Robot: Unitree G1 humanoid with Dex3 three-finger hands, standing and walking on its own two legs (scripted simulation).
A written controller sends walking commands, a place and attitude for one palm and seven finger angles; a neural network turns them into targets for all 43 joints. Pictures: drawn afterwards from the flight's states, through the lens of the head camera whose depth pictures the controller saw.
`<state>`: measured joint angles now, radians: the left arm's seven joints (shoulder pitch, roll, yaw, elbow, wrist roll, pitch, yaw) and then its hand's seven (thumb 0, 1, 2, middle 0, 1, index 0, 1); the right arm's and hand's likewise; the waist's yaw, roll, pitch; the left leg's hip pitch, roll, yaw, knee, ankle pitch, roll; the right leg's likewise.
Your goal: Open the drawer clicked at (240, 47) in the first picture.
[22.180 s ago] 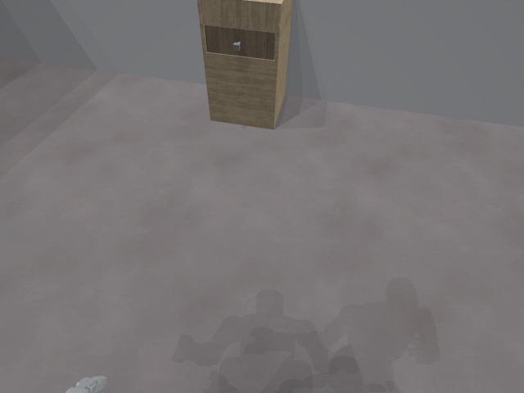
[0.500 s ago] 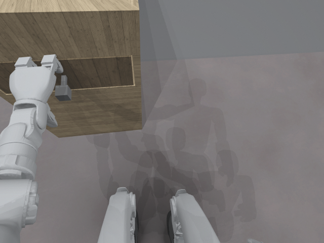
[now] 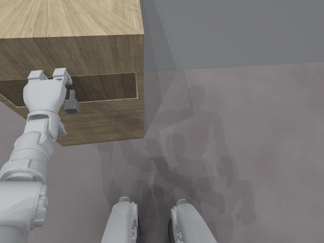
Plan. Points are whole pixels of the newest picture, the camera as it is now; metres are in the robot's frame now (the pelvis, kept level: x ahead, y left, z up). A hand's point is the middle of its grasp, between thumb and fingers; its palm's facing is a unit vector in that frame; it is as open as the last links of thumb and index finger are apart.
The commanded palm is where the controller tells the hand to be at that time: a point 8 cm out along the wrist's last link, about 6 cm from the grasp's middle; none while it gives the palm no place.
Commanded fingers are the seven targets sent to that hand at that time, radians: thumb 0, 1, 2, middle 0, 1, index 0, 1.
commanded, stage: re-aim the fingers above the handle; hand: left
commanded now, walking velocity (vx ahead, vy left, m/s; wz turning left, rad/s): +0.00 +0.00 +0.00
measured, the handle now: (72, 101) +0.51 +0.26 -0.11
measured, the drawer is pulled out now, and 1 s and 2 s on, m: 0.00 0.00 0.00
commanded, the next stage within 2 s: lower the fingers behind the handle in 1.98 s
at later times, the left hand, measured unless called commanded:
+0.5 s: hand (58, 104) +0.46 +0.26 -0.04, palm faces -0.03 -0.03 -1.00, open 13.8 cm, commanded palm +0.45 +0.25 +0.01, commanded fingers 0.00 -0.50 0.30 -0.30 -1.20 -0.30 -1.20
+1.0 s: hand (55, 106) +0.46 +0.27 -0.05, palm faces -0.07 -0.02 -1.00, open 13.8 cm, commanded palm +0.45 +0.24 +0.01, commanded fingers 0.00 -0.50 0.30 -0.30 -1.20 -0.30 -1.20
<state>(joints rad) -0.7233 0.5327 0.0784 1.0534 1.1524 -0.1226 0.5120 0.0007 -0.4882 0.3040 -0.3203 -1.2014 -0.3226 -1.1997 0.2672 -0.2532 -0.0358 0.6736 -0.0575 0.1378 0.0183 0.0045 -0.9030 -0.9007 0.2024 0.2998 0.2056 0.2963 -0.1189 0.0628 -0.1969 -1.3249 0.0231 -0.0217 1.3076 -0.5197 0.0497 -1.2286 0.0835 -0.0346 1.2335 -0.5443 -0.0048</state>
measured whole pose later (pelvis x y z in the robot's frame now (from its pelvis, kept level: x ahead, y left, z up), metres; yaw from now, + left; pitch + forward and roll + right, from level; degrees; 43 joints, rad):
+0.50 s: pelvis -0.01 -0.01 +0.00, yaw +0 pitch +30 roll -5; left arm -0.76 0.54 0.07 1.10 1.16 -0.11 0.52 0.00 -0.49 0.30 -0.32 -1.20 -0.32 -1.20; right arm 0.27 -0.26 -0.03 0.68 -0.05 0.12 0.01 0.00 -0.90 -0.90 0.20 0.30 0.21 0.30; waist -0.13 0.07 -0.20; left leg -1.34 0.03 -0.03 1.32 -0.50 0.04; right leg -1.24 0.09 -0.04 1.25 -0.53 -0.01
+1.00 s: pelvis +0.00 -0.01 +0.00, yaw +0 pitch +30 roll -5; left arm -0.72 0.55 0.07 1.07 1.13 -0.10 0.49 0.00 -0.49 0.30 -0.32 -1.20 -0.32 -1.20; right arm 0.28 -0.25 -0.03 0.68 -0.05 0.12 0.01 0.01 -0.90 -0.90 0.20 0.30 0.21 0.30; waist -0.11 0.07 -0.20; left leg -1.32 0.03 -0.02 1.30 -0.52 0.04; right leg -1.23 0.09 -0.03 1.24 -0.54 -0.02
